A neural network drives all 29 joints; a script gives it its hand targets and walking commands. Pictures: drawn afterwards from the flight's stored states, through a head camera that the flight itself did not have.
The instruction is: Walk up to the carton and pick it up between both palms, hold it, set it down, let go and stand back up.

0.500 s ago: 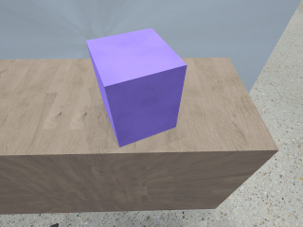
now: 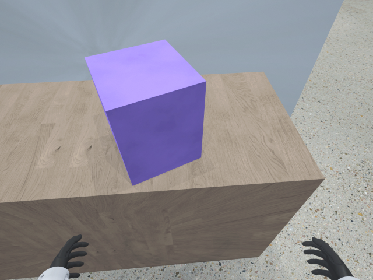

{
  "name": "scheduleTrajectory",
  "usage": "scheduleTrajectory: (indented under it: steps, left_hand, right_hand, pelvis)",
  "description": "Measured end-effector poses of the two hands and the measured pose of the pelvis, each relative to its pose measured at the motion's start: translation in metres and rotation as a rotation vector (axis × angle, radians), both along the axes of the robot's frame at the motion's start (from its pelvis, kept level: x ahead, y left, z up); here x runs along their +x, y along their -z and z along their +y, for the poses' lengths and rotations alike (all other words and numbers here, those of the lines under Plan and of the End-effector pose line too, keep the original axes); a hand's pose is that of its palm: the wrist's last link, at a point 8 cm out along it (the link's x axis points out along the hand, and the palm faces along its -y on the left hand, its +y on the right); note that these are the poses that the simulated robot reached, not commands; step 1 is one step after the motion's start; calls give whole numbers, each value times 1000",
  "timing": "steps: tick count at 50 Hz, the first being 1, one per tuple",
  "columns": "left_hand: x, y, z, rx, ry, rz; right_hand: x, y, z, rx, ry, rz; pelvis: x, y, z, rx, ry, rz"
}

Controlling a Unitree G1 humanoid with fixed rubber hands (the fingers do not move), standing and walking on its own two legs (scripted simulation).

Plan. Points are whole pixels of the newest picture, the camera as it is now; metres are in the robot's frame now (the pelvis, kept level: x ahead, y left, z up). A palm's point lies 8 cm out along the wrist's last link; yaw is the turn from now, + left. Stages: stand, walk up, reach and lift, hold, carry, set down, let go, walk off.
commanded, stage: reach and lift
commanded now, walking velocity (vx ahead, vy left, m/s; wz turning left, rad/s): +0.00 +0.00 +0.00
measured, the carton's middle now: (148, 112) +0.50 +0.10 +0.09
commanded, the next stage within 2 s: none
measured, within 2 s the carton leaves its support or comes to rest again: neither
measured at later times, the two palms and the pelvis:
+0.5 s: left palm out of the picture +0.15 +0.26 -0.02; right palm (339, 279) +0.14 -0.27 -0.03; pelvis -0.03 +0.01 +0.01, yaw +0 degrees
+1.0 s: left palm (63, 258) +0.18 +0.23 +0.04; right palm (327, 239) +0.20 -0.25 +0.03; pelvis +0.00 +0.00 +0.01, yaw +0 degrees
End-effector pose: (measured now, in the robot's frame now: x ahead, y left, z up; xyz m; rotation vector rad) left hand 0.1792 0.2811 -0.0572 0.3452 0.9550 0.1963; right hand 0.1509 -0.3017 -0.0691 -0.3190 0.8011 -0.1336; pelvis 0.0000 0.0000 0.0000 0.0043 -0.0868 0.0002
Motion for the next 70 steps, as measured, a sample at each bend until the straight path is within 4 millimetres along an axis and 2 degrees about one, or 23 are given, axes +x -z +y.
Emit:
scheduleTrajectory:
  steps: [4, 9, 16, 20, 29, 36, 42, 55, 65, 70]
  left_hand:
    - [-20, 0, 3, -3, -21, 0]
    - [-40, -2, 7, -3, -39, -25]
    - [-36, -21, 1, 6, -43, -150]
    - [-32, -32, -10, -7, -50, -210]
    - [-32, -48, -36, -16, -68, -257]
    - [-18, -70, -47, -1, -48, -338]
    - [-4, -89, -49, 2, -36, -414]
    - [4, -102, -50, -46, -109, -497]
    - [14, -135, -59, -64, -109, -645]
    - [14, -144, -65, -84, -118, -689]
  right_hand:
    - [6, -17, 8, 9, -16, -56]
    - [-2, -24, 17, 25, -27, -46]
    - [-21, -29, 25, 69, -41, -36]
    - [-24, -32, 26, 102, -40, -69]
    - [0, -50, 27, 152, -89, -197]
    - [15, -67, 24, 163, -92, -253]
    - [25, -76, 30, 199, -81, -291]
    - [59, -107, 58, 249, -149, -375]
    - [70, -124, 54, 262, -166, -451]
    - [70, -133, 50, 260, -179, -484]
  pelvis:
    - [-4, -5, 5, -8, 0, -24]
    - [-12, -7, 12, -18, -1, -43]
    - [-23, -7, 15, -23, -1, -57]
    - [-25, -7, 14, -21, -2, -59]
    - [-27, -9, 3, -8, -2, -60]
    - [-24, -10, -4, 1, -2, -48]
    - [-17, -11, -3, -1, -2, -34]
    - [4, -14, 4, -9, -3, 14]
    - [9, -15, 6, -12, -3, 21]
    - [8, -15, 6, -12, -3, 13]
